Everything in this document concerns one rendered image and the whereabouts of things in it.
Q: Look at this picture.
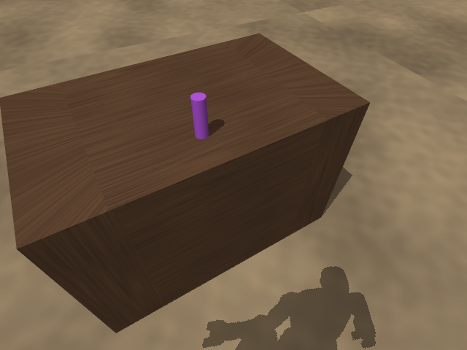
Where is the can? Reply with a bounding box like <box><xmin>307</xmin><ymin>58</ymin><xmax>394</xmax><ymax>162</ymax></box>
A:
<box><xmin>190</xmin><ymin>93</ymin><xmax>209</xmax><ymax>139</ymax></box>

